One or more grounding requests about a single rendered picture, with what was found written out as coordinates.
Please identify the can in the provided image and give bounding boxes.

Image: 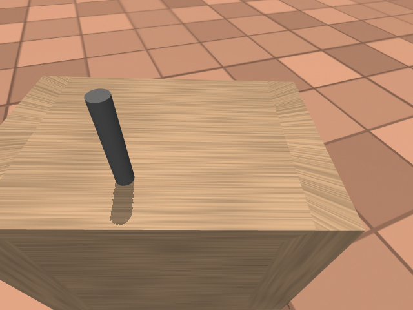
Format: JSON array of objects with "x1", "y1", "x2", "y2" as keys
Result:
[{"x1": 84, "y1": 88, "x2": 134, "y2": 186}]

